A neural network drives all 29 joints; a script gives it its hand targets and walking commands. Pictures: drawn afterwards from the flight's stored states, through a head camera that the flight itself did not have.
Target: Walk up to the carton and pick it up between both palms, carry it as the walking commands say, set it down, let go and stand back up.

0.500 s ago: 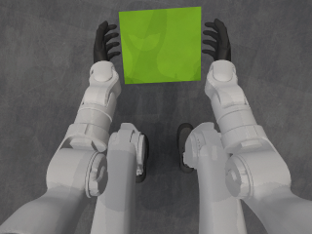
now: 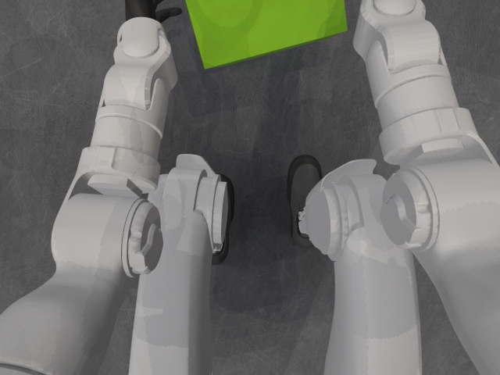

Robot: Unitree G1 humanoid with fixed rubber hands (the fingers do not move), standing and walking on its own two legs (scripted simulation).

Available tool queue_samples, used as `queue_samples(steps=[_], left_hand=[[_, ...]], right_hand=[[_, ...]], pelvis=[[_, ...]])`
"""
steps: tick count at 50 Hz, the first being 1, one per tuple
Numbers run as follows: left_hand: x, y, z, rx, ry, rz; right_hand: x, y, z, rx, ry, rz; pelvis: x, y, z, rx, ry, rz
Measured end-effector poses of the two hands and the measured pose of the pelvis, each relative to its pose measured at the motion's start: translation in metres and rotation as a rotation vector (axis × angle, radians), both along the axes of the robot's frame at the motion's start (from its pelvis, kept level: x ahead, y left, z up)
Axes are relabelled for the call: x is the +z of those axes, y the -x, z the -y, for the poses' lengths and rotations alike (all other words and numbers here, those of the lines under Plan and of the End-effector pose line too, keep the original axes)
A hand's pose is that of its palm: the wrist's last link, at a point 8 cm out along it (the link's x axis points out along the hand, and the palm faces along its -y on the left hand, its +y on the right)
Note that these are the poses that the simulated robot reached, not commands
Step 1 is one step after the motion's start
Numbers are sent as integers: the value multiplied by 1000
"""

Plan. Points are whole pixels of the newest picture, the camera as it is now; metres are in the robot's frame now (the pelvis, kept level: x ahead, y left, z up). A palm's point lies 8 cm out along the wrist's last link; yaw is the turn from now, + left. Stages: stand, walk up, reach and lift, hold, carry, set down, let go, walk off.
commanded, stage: set down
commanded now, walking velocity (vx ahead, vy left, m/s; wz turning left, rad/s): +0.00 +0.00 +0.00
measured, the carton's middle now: out of the picture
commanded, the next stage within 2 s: none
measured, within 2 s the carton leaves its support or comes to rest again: rests again in 1.28 s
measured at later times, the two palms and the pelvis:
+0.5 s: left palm (153, 8) +0.53 +0.16 -0.23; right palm out of the picture +0.56 -0.12 -0.21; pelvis +0.02 +0.00 -0.04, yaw +0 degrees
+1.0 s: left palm (150, 12) +0.53 +0.17 -0.24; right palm out of the picture +0.56 -0.11 -0.23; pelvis +0.02 +0.00 -0.05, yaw +0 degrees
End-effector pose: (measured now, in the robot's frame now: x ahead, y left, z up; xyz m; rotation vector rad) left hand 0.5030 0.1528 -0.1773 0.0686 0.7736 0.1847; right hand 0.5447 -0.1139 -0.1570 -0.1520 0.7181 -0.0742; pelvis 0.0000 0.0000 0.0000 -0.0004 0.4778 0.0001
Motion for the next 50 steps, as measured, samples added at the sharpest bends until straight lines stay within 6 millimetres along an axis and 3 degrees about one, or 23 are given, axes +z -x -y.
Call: queue_samples(steps=[9,23,30,50], left_hand=[[-16,3,0,-40,35,-51],[-44,-23,-4,-80,54,-70],[-57,-27,-7,-80,85,-82],[-67,-26,-14,-68,95,-84]], right_hand=[[-16,5,5,-9,-23,-61],[-52,-12,8,21,-47,-102],[-65,-18,6,38,-29,-128],[-74,-17,0,59,-27,-143]], pelvis=[[-14,-1,-1,2,5,-23],[-37,-15,1,5,2,-144],[-41,-22,1,12,4,-156],[-46,-25,-2,15,12,-156]])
